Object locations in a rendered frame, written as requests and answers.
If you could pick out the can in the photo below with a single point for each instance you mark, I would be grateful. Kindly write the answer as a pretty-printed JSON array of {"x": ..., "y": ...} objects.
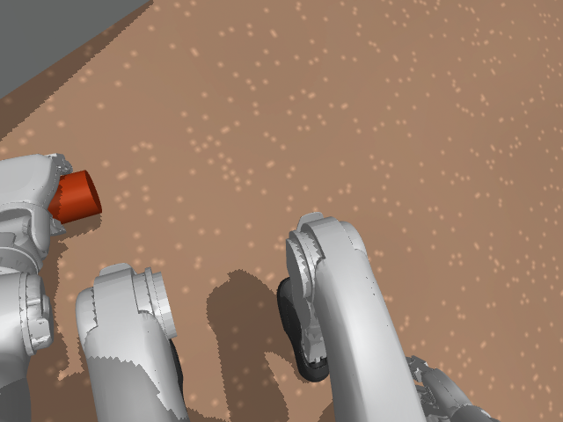
[{"x": 76, "y": 198}]

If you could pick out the right robot arm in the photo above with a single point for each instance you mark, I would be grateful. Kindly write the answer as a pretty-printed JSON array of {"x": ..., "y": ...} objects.
[{"x": 472, "y": 413}]

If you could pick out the left robot foot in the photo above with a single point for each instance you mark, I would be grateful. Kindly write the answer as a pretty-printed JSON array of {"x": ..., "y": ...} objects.
[{"x": 178, "y": 367}]

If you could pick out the right robot foot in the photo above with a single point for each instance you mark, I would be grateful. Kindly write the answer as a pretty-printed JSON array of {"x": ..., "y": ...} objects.
[{"x": 313, "y": 372}]

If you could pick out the left robot hand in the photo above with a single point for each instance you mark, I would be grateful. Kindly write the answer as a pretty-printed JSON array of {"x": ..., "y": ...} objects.
[{"x": 33, "y": 179}]

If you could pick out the right robot hand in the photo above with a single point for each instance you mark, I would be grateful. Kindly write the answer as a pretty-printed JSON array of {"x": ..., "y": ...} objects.
[{"x": 440, "y": 397}]

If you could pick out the left robot arm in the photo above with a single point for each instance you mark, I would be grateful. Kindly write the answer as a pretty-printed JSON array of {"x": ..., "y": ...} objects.
[{"x": 26, "y": 317}]

